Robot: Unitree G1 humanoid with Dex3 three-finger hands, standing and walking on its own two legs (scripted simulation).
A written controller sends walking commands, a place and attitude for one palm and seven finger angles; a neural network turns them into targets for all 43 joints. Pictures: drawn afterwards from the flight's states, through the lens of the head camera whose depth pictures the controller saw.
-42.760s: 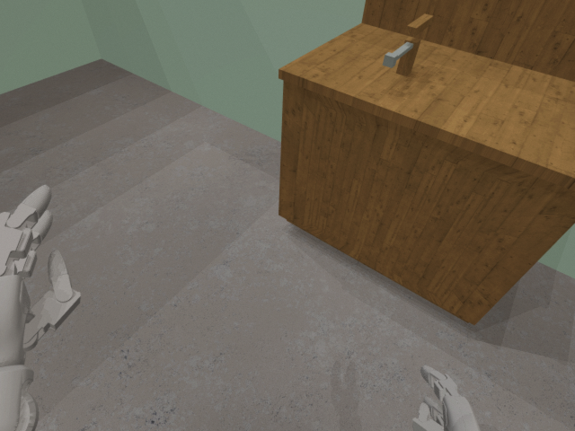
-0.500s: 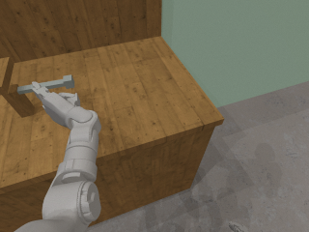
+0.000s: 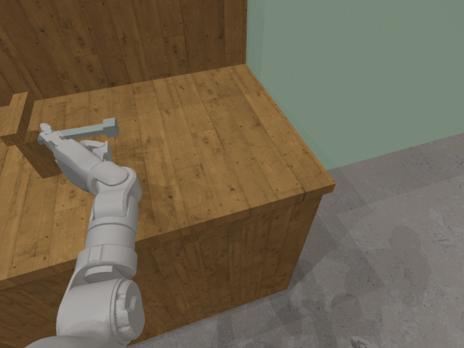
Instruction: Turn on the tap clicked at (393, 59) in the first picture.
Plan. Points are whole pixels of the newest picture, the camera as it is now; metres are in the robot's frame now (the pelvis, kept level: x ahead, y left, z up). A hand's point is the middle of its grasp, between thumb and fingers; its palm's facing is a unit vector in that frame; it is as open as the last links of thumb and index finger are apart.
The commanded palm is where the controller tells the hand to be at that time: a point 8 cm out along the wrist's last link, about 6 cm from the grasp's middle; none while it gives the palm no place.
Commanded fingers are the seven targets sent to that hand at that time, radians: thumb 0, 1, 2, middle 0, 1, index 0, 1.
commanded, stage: lift the hand up off the lever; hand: left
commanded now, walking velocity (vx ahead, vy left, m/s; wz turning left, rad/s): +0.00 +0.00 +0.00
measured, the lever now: (111, 127) +0.52 +0.28 +0.10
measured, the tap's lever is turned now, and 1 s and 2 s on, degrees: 86 86 86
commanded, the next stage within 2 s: draw the hand back beside the body in 1.14 s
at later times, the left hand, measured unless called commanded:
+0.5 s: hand (105, 138) +0.43 +0.24 +0.15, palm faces +0.84 -0.54 -0.06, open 7.8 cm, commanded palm +0.37 +0.25 +0.16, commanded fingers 0.00 0.90 0.90 -0.15 -0.15 -0.15 -0.15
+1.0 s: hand (109, 130) +0.42 +0.22 +0.17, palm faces +0.82 -0.57 -0.06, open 7.8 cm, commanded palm +0.36 +0.24 +0.17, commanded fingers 0.00 0.90 0.90 -0.15 -0.15 -0.15 -0.15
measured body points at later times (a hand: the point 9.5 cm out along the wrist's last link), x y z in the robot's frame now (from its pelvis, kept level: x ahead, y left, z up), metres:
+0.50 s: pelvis +0.00 +0.01 +0.00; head +0.02 -0.01 +0.45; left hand +0.38 +0.27 +0.16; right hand +0.12 -0.23 -0.12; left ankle -0.02 +0.13 -0.73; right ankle +0.01 -0.08 -0.73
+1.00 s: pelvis +0.01 +0.00 +0.01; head +0.01 -0.02 +0.46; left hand +0.37 +0.25 +0.18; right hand +0.18 -0.22 -0.11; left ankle -0.02 +0.13 -0.73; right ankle +0.01 -0.08 -0.73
